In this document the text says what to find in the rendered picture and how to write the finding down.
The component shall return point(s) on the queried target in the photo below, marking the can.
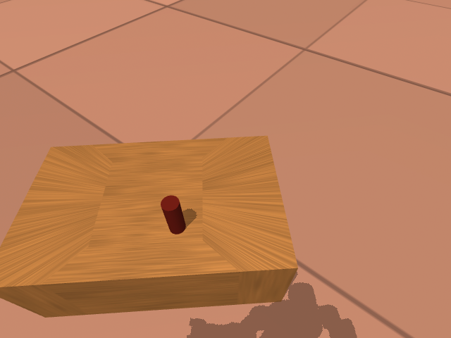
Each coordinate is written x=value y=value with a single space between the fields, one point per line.
x=173 y=213

